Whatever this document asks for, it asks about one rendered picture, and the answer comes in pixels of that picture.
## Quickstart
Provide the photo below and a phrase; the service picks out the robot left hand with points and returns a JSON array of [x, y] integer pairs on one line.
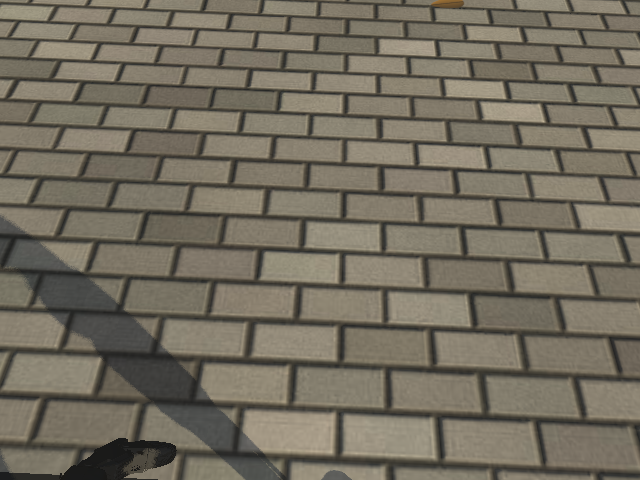
[[120, 458]]

